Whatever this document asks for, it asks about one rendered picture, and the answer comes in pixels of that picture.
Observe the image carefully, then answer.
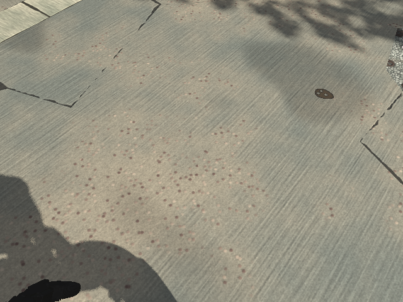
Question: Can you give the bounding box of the robot left hand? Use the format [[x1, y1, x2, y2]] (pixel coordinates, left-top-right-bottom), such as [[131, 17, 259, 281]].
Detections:
[[8, 279, 81, 302]]

